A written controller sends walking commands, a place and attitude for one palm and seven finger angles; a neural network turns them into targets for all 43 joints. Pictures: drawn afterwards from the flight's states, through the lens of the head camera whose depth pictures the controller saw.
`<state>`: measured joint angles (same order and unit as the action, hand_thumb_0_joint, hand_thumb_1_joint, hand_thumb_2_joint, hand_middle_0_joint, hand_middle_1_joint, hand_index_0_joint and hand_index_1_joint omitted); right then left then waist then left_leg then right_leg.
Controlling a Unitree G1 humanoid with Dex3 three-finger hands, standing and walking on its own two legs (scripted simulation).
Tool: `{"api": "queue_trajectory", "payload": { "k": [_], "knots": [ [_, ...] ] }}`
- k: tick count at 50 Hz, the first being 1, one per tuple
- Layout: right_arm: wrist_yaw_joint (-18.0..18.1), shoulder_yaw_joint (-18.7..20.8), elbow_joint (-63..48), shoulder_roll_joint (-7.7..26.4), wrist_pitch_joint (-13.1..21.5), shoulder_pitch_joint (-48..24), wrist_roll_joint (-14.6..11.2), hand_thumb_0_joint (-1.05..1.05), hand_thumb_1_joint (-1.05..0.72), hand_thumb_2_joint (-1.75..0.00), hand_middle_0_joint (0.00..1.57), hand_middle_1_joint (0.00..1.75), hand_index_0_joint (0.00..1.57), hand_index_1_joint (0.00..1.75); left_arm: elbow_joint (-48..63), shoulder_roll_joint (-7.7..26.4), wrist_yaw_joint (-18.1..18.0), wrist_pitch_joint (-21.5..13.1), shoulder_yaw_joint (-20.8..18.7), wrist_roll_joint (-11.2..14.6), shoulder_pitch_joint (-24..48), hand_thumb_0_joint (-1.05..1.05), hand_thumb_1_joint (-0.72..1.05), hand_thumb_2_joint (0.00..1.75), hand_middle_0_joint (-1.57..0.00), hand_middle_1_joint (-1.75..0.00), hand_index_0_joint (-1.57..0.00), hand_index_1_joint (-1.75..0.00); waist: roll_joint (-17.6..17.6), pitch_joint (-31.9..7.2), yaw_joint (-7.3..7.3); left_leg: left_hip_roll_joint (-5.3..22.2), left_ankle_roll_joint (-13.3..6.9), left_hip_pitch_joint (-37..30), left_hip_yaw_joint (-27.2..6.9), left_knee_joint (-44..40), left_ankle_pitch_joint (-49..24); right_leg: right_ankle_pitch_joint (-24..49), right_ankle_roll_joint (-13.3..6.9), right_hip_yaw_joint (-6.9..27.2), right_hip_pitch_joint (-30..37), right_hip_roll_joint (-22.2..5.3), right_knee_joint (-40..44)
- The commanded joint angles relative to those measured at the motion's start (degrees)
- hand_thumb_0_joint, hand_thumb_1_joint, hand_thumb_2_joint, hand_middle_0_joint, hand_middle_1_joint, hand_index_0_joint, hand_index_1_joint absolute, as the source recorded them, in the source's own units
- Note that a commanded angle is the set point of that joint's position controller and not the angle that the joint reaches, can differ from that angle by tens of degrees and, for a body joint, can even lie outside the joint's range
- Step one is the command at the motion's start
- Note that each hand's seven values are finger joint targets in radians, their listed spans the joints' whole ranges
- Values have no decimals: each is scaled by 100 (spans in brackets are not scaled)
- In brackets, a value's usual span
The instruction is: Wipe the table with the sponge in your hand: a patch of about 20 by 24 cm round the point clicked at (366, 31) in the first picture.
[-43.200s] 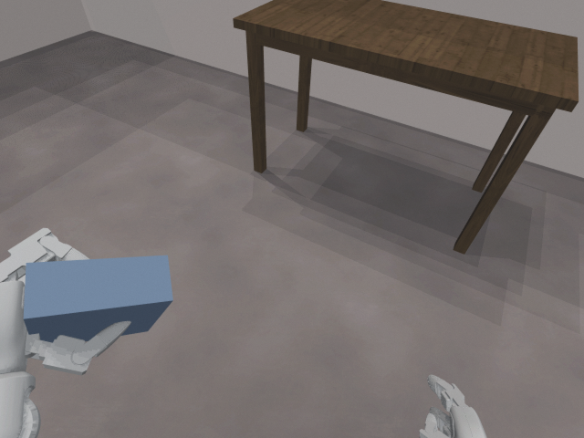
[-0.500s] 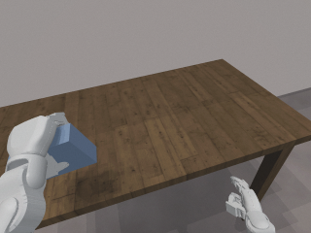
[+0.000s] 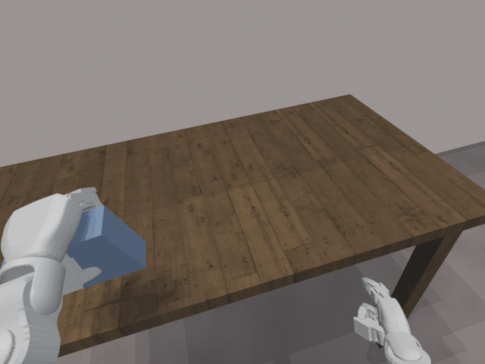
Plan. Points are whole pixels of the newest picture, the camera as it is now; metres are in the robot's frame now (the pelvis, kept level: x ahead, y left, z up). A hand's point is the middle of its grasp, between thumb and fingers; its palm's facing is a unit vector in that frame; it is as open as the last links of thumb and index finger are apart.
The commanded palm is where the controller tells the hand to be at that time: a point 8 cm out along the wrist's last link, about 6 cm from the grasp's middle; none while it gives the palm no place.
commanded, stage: bring the sponge back beside the body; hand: left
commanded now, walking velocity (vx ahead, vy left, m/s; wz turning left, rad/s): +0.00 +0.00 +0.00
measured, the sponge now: (90, 258) +0.20 +0.27 +0.13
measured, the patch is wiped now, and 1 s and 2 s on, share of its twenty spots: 1.00 1.00 1.00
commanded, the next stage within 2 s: step back with the hand held close in 0.42 s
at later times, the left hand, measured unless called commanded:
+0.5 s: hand (72, 246) +0.19 +0.27 +0.17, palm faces +0.24 -0.15 -0.96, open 9.0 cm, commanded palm +0.14 +0.27 +0.24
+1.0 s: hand (71, 223) +0.20 +0.26 +0.21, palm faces +0.42 -0.81 -0.42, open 9.0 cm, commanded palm +0.14 +0.30 +0.22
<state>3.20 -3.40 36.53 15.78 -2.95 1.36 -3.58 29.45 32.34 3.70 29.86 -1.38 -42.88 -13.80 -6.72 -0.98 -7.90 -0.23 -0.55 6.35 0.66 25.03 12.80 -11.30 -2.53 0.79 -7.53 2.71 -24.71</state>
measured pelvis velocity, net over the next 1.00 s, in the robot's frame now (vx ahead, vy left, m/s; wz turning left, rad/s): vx -0.02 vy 0.02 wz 0.00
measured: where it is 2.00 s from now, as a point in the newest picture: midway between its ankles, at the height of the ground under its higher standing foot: outside the picture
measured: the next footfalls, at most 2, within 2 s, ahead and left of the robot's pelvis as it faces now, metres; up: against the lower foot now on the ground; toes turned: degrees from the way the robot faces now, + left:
none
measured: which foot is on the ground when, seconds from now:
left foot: down 0.00-1.00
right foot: down 0.00-1.00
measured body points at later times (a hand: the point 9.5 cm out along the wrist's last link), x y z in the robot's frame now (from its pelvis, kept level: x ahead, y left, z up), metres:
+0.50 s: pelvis +0.00 +0.00 +0.00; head -0.05 -0.05 +0.44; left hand +0.17 +0.28 +0.22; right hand +0.26 -0.19 -0.06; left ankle +0.02 +0.11 -0.74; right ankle +0.03 -0.09 -0.74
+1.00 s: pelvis -0.02 +0.02 -0.02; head -0.02 +0.03 +0.43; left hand +0.17 +0.31 +0.23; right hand +0.10 -0.24 -0.10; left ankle +0.01 +0.11 -0.74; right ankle +0.03 -0.09 -0.74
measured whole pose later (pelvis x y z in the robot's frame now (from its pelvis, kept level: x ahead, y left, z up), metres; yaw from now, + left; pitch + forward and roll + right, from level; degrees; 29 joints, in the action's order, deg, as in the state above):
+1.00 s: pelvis -0.02 +0.02 -0.02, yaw +0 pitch +2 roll -1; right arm 4.0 -0.7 34.3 14.1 -0.1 16.5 -1.5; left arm 34.6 26.4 -8.2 -6.8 -26.0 4.2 -24.4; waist 0.1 -2.5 2.6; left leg -2.0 -2.3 21.9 -0.5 36.0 15.8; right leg -12.5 -0.3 0.8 -22.4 1.9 -33.2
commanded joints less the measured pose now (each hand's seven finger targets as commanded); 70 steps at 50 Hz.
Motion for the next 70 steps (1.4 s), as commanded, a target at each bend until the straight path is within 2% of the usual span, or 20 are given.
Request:
{"api": "queue_trajectory", "payload": {
  "k": [1, 3, 6, 10, 13, 15, 18, 26, 27, 28, 29, 30, 33, 35, 36, 39, 43, 54, 64, 70],
  "knots": [
    [12, 140, -1288, 445, 453, -1646, 42, 0, -90, -90, 20, 30, 20, 30, 1183, 1303, -269, -108, -998, -207, 1082, 0, 10, 130, -120, -160, -120, -160, 181, -733, -121, -56, -174, 122, -513, -304, -756, 23, -220, 749, 248, -142, 537],
    [5, 161, -1176, 482, 404, -1580, 33, 0, -90, -90, 20, 30, 20, 30, 892, 1228, -244, -94, -950, -182, 905, 0, 10, 130, -120, -160, -120, -160, 347, -450, -58, -35, -158, 128, -517, -331, -704, -38, -187, 737, 65, -136, 623],
    [30, 146, -1280, 455, 467, -1652, 35, 0, -90, -90, 20, 30, 20, 30, 1214, 1327, -259, -153, -985, -205, 1217, 0, 10, 130, -120, -160, -120, -160, 111, -734, -105, -58, -172, 121, -527, -311, -654, -84, -219, 755, 228, -153, 560],
    [48, 147, -1234, 459, 488, -1770, 19, 0, -90, -90, 20, 30, 20, 30, 1185, 1412, -254, -178, -1065, -178, 1194, 0, 10, 130, -120, -160, -120, -160, 169, -548, -48, -45, -161, 71, -531, -345, -477, -348, -212, 962, 75, -130, 684],
    [55, 164, -1181, 482, 460, -1570, 53, 0, -90, -90, 20, 30, 20, 30, 873, 1285, -239, -170, -975, -196, 973, 0, 10, 130, -120, -160, -120, -160, 365, -554, -76, -50, -160, 138, -514, -335, -550, -246, -179, 760, 118, -164, 650],
    [38, 156, -1225, 468, 503, -1773, 21, 0, -90, -90, 20, 30, 20, 30, 1302, 1473, -268, -228, -1123, -224, 1241, 0, 10, 130, -120, -160, -120, -160, 44, -682, -57, -55, -152, 70, -532, -342, -542, -246, -224, 961, 168, -121, 629],
    [30, 163, -1167, 475, 449, -1571, 52, 0, -90, -90, 20, 30, 20, 30, 860, 1243, -251, -172, -974, -202, 919, 0, 10, 130, -120, -160, -120, -160, 313, -466, -65, -51, -148, 145, -503, -330, -617, -154, -183, 750, 84, -150, 655],
    [35, 140, -1270, 444, 484, -1656, 50, 0, -90, -90, 20, 30, 20, 30, 1071, 1295, -261, -194, -1005, -162, 1119, 0, 10, 130, -120, -160, -120, -160, 145, -596, -97, -71, -155, 205, -490, -288, -490, -288, -206, 832, 153, -175, 640],
    [88, 128, -994, 514, 428, -1401, 28, 0, -90, -90, 20, 30, 20, 30, -393, 977, -266, -58, -720, -318, 952, 0, 10, 130, -120, -160, -120, -160, 724, 28, 143, -47, -115, 389, -450, -339, -308, -498, -164, 742, -297, -103, 750],
    [61, 231, -2116, 348, 417, -372, 16, 0, -90, -90, 20, 30, 20, 30, 1253, 204, -571, -1574, -2012, 4497, 2097, 0, 10, 130, -120, -160, -120, -160, 1618, 710, 704, -30, -277, 442, -502, 386, 908, -900, -8, 1219, -1723, -380, 1366],
    [81, 78, -1603, 297, 460, 77, 189, 0, -90, -90, 20, 30, 20, 30, 126, 780, -734, -2071, -2158, 4423, 859, 0, 10, 130, -120, -160, -120, -160, 2259, 188, 674, -70, -311, 242, -399, 816, 947, -1262, -135, 1167, -1808, -623, 1359],
    [105, 128, -1580, 320, 463, 333, 182, 0, -90, -90, 20, 30, 20, 30, 644, 749, -871, -2486, -2466, 4600, 756, 0, 10, 130, -120, -160, -120, -160, 2188, 74, 662, -91, -270, 198, -456, 1059, 886, -1223, -167, 1416, -1892, -890, 1423],
    [159, 190, -1491, 392, 532, 344, 238, 0, -90, -90, 20, 30, 20, 30, 2015, 570, -1085, -3268, -2543, 4805, 452, 0, 10, 130, -120, -160, -120, -160, 418, -973, 773, 279, -224, 77, -538, 808, -33, 644, -258, 1195, -1159, -1355, 473],
    [172, 282, -1472, 534, 553, 281, 263, 0, -90, -90, 20, 30, 20, 30, 2399, 796, -1213, -3584, -2947, 4876, 201, 0, 10, 130, -120, -160, -120, -160, -408, -945, 705, 621, -266, 540, -991, 272, 14, 674, -127, 923, -923, -1121, -37],
    [171, 278, -1458, 481, 584, 336, 291, 0, -90, -90, 20, 30, 20, 30, 2138, 541, -1245, -3668, -2924, 4858, -167, 0, 10, 130, -120, -160, -120, -160, -536, -871, 702, 612, -288, 893, -1055, 212, 46, 649, -73, 728, -839, -956, -196],
    [142, 382, -1372, 459, 592, 492, 259, 0, -90, -90, 20, 30, 20, 30, 1833, 449, -1289, -3823, -3056, 4827, -560, 0, 10, 130, -120, -160, -120, -160, -4, -1004, 759, 722, -241, 1207, -1119, 385, -531, 1235, -14, 649, -666, -947, -429],
    [125, 488, -1353, 504, 613, 524, 215, 0, -90, -90, 20, 30, 20, 30, 1474, 346, -1271, -3915, -3056, 4809, -676, 0, 10, 130, -120, -160, -120, -160, 289, -952, 783, 804, -233, 1359, -1218, 329, -546, 962, 65, 481, -802, -815, -577],
    [151, 549, -1344, 574, 866, 522, 294, 0, -90, -90, 20, 30, 20, 30, 1988, 337, -1334, -4166, -3122, 4596, -520, 0, 10, 130, -120, -160, -120, -160, 63, -677, 788, 922, -439, 2649, -1493, -201, 1500, 194, 146, 377, -493, -554, -1054],
    [153, 503, -1260, 464, 840, 576, 259, 0, -90, -90, 20, 30, 20, 30, 1600, 190, -1331, -4159, -2867, 4670, -143, 0, 10, 130, -120, -160, -120, -160, 654, -573, 926, 618, -243, 1947, -1154, 669, 1654, -487, -85, 1052, -1715, -1074, -162],
    [168, 519, -1403, 536, 855, 380, 272, 0, -90, -90, 20, 30, 20, 30, 1996, 345, -1378, -4216, -2972, 4594, -28, 0, 10, 130, -120, -160, -120, -160, 165, -622, 895, 825, -316, 2153, -1315, 204, 1776, -414, 12, 807, -1523, -865, -526]
  ]
}}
